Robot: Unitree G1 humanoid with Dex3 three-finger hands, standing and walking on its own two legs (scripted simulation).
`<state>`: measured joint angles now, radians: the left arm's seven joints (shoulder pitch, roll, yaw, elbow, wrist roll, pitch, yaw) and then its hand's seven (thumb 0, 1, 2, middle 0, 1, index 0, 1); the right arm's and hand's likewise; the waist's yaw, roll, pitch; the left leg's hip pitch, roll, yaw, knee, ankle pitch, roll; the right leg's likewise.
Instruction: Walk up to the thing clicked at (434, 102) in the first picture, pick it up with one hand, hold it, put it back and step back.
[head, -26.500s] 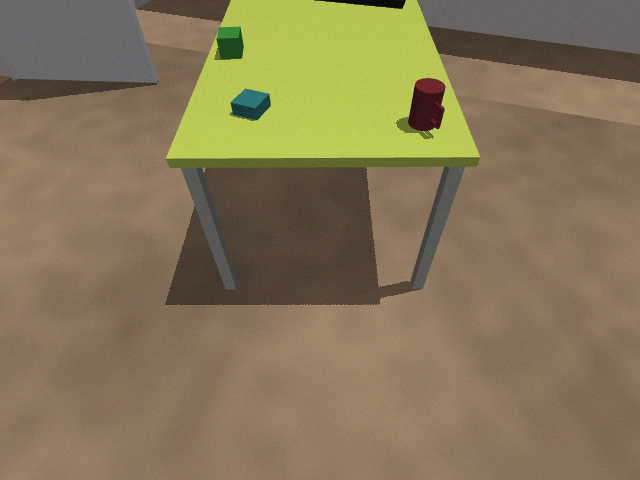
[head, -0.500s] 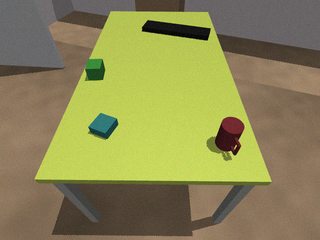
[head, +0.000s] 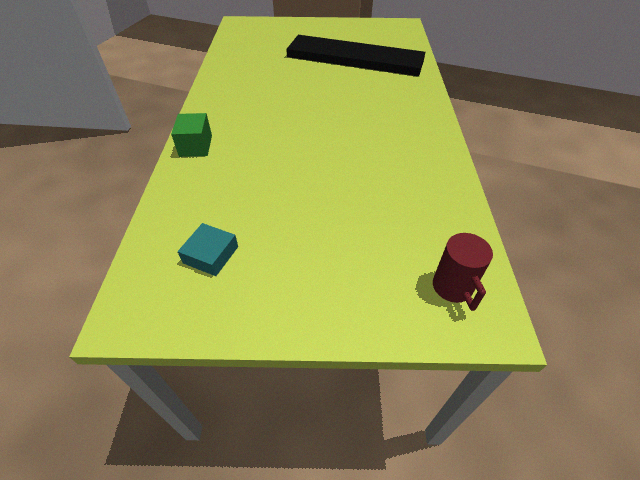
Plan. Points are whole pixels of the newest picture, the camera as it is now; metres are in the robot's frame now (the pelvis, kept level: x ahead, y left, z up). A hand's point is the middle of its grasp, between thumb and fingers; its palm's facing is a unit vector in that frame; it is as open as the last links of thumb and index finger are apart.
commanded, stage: stand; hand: right
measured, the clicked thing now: (464, 276) +0.45 -0.23 -0.09
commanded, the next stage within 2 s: none
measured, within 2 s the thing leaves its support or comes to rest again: neither
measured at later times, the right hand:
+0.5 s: hand out of the picture +0.08 -0.25 -0.16, palm faces -0.04 +0.93 -0.35, open 7.5 cm
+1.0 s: hand out of the picture +0.09 -0.26 -0.16, palm faces -0.05 +0.94 -0.35, open 7.4 cm
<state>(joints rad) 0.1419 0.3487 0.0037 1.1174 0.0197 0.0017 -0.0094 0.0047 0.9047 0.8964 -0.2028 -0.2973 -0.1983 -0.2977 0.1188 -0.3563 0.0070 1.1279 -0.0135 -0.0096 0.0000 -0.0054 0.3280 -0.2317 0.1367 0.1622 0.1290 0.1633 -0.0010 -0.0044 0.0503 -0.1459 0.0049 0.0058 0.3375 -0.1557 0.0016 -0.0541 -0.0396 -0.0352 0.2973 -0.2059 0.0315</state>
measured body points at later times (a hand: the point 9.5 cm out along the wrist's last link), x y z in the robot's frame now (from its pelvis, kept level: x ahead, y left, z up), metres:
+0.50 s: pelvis +0.01 +0.00 +0.00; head +0.02 +0.00 +0.45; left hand +0.07 +0.30 -0.14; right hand +0.09 -0.30 -0.13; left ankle +0.02 +0.12 -0.75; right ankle -0.03 -0.14 -0.75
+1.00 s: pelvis +0.01 +0.00 +0.00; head +0.02 +0.00 +0.45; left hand +0.07 +0.30 -0.13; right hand +0.09 -0.30 -0.13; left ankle +0.02 +0.12 -0.75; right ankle -0.03 -0.14 -0.75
